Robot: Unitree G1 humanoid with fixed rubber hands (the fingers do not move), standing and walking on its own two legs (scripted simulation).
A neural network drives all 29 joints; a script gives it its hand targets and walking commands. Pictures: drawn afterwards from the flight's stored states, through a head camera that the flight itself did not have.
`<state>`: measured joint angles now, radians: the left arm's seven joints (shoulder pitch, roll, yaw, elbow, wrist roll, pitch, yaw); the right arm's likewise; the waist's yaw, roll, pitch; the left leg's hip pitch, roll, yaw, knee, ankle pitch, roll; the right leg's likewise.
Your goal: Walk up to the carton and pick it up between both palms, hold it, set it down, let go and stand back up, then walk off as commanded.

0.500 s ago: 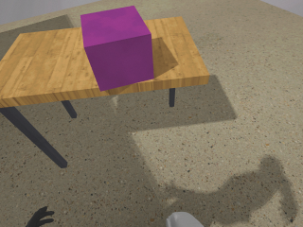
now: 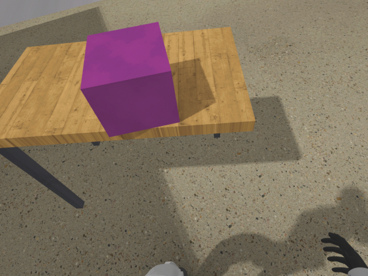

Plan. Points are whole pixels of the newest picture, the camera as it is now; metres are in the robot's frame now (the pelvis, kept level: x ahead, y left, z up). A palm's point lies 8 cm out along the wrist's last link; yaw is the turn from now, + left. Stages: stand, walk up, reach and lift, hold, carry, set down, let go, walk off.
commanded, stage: walk up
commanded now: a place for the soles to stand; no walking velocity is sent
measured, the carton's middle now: (133, 79) +0.65 +0.16 +0.04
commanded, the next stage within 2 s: none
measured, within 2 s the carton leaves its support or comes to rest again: neither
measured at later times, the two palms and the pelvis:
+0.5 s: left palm (78, 261) +0.17 +0.27 -0.07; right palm (361, 255) +0.17 -0.38 -0.16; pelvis +0.10 -0.06 -0.02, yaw -2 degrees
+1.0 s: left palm (60, 255) +0.19 +0.35 -0.12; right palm (337, 252) +0.17 -0.31 -0.12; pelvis +0.10 +0.02 -0.03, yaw +0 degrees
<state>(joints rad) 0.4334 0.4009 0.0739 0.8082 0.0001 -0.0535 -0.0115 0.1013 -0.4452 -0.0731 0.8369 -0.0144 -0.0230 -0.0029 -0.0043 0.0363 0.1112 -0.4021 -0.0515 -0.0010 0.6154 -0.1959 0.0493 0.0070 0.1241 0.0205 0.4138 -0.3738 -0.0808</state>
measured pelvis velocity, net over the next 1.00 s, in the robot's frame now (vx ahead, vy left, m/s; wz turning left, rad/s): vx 0.10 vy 0.02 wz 0.00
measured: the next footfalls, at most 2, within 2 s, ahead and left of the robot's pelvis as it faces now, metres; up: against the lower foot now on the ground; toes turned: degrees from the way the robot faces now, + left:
left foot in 0.04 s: +0.12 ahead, +0.12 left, +0.00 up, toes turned -2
right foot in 0.28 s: +0.22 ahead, -0.17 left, +0.00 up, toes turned +1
